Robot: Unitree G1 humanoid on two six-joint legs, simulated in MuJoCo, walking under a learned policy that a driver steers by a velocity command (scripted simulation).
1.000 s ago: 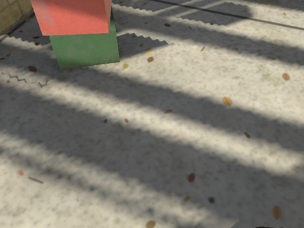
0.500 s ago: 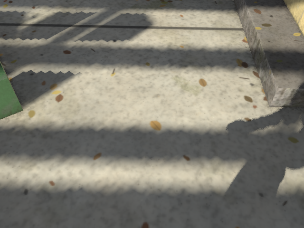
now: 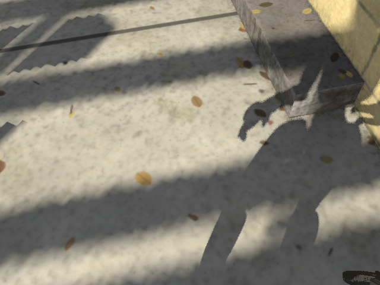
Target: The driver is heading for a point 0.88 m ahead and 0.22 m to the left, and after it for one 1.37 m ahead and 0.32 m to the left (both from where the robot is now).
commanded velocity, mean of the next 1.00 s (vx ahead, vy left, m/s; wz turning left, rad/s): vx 0.11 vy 0.00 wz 0.13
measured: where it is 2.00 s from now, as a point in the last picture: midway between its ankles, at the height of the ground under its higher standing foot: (133, 244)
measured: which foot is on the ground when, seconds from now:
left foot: up 0.00-0.14, down 0.16-0.50, up 0.52-0.82, down 0.84-1.00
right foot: down 0.00-0.16, up 0.18-0.46, down 0.48-0.84, up 0.86-1.00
